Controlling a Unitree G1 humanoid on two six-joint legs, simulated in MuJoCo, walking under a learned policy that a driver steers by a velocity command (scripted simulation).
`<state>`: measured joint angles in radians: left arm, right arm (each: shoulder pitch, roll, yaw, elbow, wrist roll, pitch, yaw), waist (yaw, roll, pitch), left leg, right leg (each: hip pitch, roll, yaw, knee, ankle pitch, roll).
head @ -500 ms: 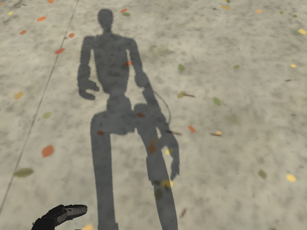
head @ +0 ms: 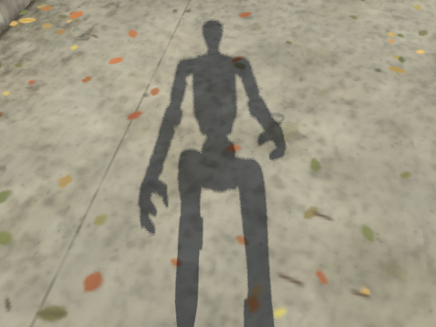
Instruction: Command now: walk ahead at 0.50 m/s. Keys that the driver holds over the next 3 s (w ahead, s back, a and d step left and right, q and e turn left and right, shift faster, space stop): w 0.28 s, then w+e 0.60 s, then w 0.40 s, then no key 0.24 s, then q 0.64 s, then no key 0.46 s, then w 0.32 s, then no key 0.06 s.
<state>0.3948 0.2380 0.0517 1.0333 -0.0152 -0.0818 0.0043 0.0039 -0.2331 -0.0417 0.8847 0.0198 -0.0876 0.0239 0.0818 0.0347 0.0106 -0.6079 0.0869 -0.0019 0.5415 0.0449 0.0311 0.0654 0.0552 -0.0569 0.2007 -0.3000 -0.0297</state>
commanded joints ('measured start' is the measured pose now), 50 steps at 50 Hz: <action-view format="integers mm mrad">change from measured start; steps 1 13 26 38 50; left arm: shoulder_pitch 24 -95 -456 -182 -28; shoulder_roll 176 72 49 127 164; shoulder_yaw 40 24 6 50 53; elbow -21 -101 -245 -257 -220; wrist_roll -3 -5 -9 8 -4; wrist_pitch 11 0 4 0 6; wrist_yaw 8 8 -45 -33 8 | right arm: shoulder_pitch -66 218 372 193 -67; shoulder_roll -105 -112 -160 -167 -97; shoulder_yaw -22 -32 -45 -43 -23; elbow -81 38 105 -50 -160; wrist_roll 5 -25 -19 -15 -16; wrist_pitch -24 -34 -4 -67 -39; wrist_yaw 15 4 -40 -34 -15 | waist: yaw -51 -62 -157 -72 3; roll -110 31 4 -38 -123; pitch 51 -28 87 -83 8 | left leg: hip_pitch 25 449 686 -61 82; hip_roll -26 144 173 31 -44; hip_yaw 15 -200 89 -79 -34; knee -44 -398 -399 647 -9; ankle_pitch -98 -46 66 -373 107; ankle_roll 36 208 129 -11 -61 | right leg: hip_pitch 28 -668 -797 -127 -259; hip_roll -322 -212 -143 -252 -181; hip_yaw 128 122 60 440 301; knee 48 899 400 56 29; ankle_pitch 498 47 350 299 250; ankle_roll -139 -14 -33 -265 -187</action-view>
